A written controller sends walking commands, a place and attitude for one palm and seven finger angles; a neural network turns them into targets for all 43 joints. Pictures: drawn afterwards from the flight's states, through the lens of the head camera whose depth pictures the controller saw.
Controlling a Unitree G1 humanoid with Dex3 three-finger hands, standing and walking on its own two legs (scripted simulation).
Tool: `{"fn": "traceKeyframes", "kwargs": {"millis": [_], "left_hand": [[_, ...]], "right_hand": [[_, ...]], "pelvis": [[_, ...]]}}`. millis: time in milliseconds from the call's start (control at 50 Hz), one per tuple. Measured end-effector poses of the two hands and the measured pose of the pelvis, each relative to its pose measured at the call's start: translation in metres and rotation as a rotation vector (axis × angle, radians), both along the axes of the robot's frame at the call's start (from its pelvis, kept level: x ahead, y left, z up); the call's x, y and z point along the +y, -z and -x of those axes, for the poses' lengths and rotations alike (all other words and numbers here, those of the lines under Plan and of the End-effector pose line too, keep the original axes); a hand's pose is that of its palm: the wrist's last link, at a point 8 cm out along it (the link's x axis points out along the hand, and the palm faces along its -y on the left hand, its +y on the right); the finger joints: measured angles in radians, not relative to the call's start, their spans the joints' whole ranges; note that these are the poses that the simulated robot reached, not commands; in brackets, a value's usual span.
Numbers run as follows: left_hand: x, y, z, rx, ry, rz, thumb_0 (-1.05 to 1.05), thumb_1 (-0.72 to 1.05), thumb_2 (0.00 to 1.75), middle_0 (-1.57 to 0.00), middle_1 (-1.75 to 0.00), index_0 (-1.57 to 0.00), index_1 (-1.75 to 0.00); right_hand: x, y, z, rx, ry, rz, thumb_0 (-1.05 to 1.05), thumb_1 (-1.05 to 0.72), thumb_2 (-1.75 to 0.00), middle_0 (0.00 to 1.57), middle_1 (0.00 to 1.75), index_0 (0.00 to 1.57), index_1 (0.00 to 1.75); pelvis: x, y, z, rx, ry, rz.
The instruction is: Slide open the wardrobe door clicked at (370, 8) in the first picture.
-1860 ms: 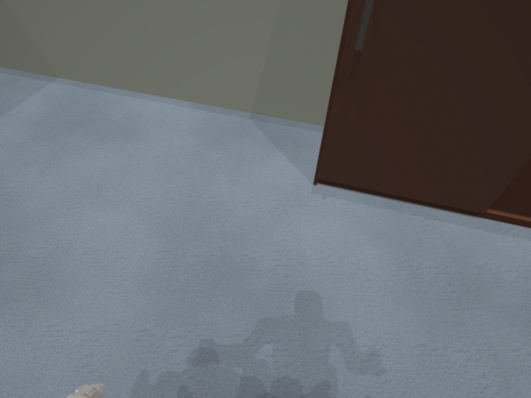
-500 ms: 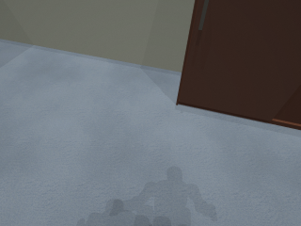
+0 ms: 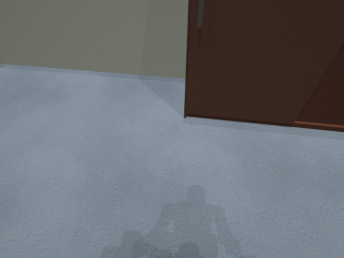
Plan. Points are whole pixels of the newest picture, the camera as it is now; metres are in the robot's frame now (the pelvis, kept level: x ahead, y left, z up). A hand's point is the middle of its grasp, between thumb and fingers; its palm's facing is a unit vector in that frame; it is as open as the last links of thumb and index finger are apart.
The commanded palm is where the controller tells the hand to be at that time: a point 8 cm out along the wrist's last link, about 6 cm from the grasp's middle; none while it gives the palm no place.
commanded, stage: walk to a spot facing it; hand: left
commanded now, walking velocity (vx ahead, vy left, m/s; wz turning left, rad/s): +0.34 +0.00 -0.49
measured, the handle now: (201, 2) +1.24 -0.05 +0.12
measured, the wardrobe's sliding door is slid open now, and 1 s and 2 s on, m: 0.00 0.00 0.00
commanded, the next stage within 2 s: turn to face it in 1.02 s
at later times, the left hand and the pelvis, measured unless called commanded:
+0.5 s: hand (97, 244) +0.18 +0.24 -0.18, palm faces -0.12 -0.97 -0.19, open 7.4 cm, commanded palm none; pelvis +0.19 +0.04 +0.00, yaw -15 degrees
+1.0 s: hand (180, 132) +0.59 +0.02 -0.15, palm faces -0.55 -0.81 -0.21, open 7.4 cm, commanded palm none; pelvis +0.36 -0.06 -0.01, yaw -32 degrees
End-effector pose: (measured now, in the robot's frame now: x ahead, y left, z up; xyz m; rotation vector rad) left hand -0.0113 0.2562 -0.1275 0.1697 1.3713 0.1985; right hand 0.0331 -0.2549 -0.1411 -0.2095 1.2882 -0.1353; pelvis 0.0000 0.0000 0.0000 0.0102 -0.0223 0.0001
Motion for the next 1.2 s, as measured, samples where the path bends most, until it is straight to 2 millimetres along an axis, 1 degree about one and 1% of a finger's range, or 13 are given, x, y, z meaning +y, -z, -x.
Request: {"fn": "traceKeyframes", "kwargs": {"millis": [100,180,260,360,420,460,560,680,820,940,1040,1100,1200], "left_hand": [[-0.029,-0.003,-0.005,0.018,-0.028,0.028,0.00,0.91,0.89,-0.20,-0.30,-0.20,-0.29],[-0.042,-0.012,-0.009,0.104,-0.006,0.062,0.00,0.90,0.89,-0.20,-0.30,-0.20,-0.29],[-0.040,-0.015,-0.028,0.160,0.017,0.076,0.00,0.90,0.89,-0.20,-0.30,-0.21,-0.30],[-0.017,-0.006,-0.076,0.175,0.034,0.067,0.01,0.90,0.89,-0.20,-0.30,-0.21,-0.30],[0.006,0.010,-0.119,0.168,0.054,0.059,0.01,0.90,0.89,-0.20,-0.30,-0.21,-0.30],[0.020,0.020,-0.155,0.157,0.090,0.053,0.01,0.90,0.89,-0.20,-0.30,-0.21,-0.30],[0.034,0.013,-0.278,0.010,0.221,0.031,0.01,0.91,0.89,-0.19,-0.30,-0.20,-0.29],[0.005,-0.014,-0.421,-0.184,0.374,0.035,0.01,0.91,0.90,-0.19,-0.30,-0.20,-0.29],[-0.081,-0.024,-0.543,-0.264,0.577,0.069,0.00,0.91,0.90,-0.19,-0.30,-0.19,-0.29],[-0.170,-0.008,-0.614,-0.341,0.708,0.110,0.00,0.91,0.90,-0.19,-0.30,-0.20,-0.29],[-0.192,-0.006,-0.616,-0.270,0.722,0.110,0.00,0.91,0.89,-0.19,-0.30,-0.20,-0.29],[-0.191,-0.007,-0.615,-0.196,0.724,0.091,0.00,0.91,0.89,-0.20,-0.30,-0.20,-0.29],[-0.179,-0.007,-0.635,-0.143,0.706,0.064,0.00,0.93,0.89,-0.20,-0.30,-0.21,-0.30]], "right_hand": [[-0.002,-0.003,-0.011,0.068,0.025,-0.015,0.01,-0.90,-0.90,0.20,0.30,0.20,0.30],[0.003,-0.017,-0.054,-0.014,0.062,-0.028,0.01,-0.90,-0.90,0.20,0.30,0.20,0.30],[0.013,-0.026,-0.107,-0.105,0.086,-0.041,0.01,-0.90,-0.90,0.20,0.30,0.20,0.30],[0.032,-0.030,-0.181,-0.193,0.079,-0.042,0.00,-0.90,-0.90,0.20,0.30,0.20,0.30],[0.043,-0.026,-0.222,-0.259,0.082,-0.015,0.00,-0.90,-0.90,0.20,0.30,0.20,0.30],[0.047,-0.026,-0.235,-0.293,0.109,0.008,0.00,-0.90,-0.90,0.20,0.30,0.20,0.30],[0.055,-0.031,-0.215,-0.230,0.229,0.021,0.00,-0.90,-0.90,0.20,0.30,0.20,0.30],[0.055,-0.028,-0.160,-0.051,0.411,0.033,-0.01,-0.93,-0.90,0.20,0.30,0.20,0.30],[0.061,-0.019,-0.114,0.150,0.581,-0.016,0.00,-0.92,-0.90,0.20,0.30,0.20,0.30],[0.049,0.002,-0.114,0.260,0.682,-0.089,0.00,-0.91,-0.90,0.20,0.30,0.20,0.30],[-0.001,-0.001,-0.181,0.131,0.696,-0.044,0.01,-0.91,-0.90,0.20,0.30,0.20,0.30],[-0.033,-0.011,-0.236,-0.009,0.694,-0.003,0.01,-0.91,-0.90,0.20,0.30,0.20,0.30],[-0.068,-0.027,-0.315,-0.163,0.662,0.039,0.00,-0.91,-0.90,0.20,0.30,0.19,0.30]], "pelvis": [[-0.007,-0.006,-0.026,0.010,0.029,0.010],[-0.005,-0.017,-0.051,0.028,0.069,-0.002],[0.001,-0.020,-0.079,0.042,0.110,-0.004],[0.017,-0.014,-0.125,0.046,0.150,0.005],[0.030,-0.001,-0.159,0.043,0.189,0.018],[0.037,0.006,-0.175,0.032,0.221,0.014],[0.041,-0.006,-0.210,0.008,0.292,0.007],[0.036,-0.016,-0.253,0.019,0.373,-0.011],[0.007,-0.012,-0.303,0.023,0.463,-0.021],[-0.043,0.011,-0.344,0.019,0.526,-0.011],[-0.063,0.001,-0.372,0.007,0.584,0.005],[-0.072,-0.007,-0.391,0.019,0.618,0.002],[-0.081,-0.012,-0.426,0.033,0.648,0.013]]}}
